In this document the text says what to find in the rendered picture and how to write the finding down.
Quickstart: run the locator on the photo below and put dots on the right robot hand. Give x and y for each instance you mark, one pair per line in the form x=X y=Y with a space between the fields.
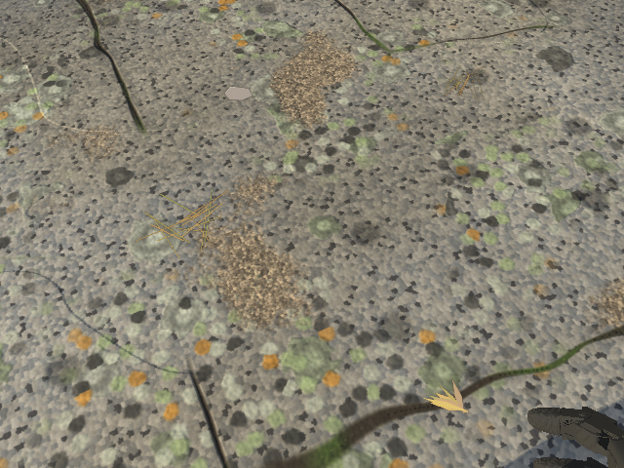
x=591 y=429

